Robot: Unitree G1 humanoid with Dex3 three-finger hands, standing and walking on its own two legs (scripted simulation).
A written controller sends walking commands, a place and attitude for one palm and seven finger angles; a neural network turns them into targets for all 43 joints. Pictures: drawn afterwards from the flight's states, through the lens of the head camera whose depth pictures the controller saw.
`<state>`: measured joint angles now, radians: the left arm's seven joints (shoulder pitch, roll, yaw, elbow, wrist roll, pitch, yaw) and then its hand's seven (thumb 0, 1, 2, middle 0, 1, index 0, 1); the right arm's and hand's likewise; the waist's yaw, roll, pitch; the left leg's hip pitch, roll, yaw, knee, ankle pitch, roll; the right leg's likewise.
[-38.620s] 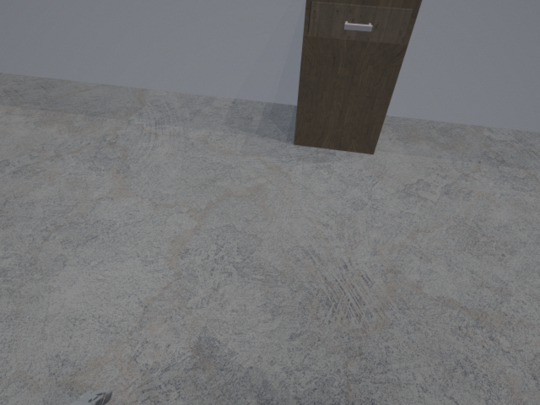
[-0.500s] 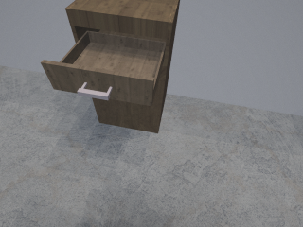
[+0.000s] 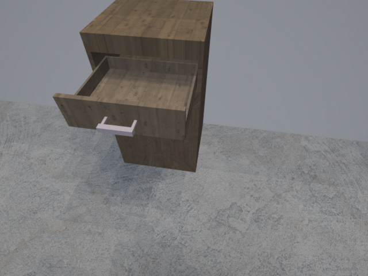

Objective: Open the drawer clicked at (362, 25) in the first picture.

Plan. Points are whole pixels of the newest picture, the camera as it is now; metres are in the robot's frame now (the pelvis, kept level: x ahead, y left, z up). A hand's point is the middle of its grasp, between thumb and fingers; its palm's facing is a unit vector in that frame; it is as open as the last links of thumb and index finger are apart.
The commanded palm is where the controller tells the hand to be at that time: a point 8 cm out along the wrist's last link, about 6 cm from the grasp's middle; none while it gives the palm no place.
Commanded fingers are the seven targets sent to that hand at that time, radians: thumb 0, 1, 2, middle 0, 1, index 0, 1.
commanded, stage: let the arm hang, fingers relaxed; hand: left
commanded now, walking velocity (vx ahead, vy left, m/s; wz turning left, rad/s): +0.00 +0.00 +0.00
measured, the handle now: (117, 125) +0.57 +0.25 -0.05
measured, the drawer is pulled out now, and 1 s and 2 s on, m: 0.30 0.30 0.30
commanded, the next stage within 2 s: look to check the result in 0.22 s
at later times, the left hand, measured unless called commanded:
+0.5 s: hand out of the picture -0.02 +0.16 -0.17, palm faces +0.02 -0.98 -0.20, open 7.4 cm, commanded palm none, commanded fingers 0.00 0.90 0.90 -0.20 -0.30 -0.20 -0.30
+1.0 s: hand out of the picture +0.01 +0.15 -0.17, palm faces +0.02 -0.98 -0.22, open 7.4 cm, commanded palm none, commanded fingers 0.00 0.90 0.90 -0.20 -0.30 -0.20 -0.30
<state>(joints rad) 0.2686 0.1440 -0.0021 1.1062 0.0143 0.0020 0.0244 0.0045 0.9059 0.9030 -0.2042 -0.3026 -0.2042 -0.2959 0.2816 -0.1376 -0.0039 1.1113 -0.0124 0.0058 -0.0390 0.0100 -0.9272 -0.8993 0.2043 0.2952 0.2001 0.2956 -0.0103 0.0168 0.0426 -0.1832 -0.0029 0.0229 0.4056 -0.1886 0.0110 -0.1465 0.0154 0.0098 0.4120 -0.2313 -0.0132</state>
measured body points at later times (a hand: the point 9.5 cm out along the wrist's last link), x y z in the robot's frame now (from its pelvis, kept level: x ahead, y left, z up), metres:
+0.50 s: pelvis +0.00 -0.01 +0.00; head +0.01 -0.02 +0.45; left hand -0.02 +0.21 -0.16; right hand -0.02 -0.22 -0.17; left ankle +0.02 +0.11 -0.74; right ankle +0.00 -0.11 -0.74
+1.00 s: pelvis +0.00 -0.03 +0.00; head +0.02 -0.03 +0.45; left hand +0.01 +0.20 -0.15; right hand +0.00 -0.25 -0.16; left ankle +0.02 +0.11 -0.74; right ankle +0.00 -0.11 -0.74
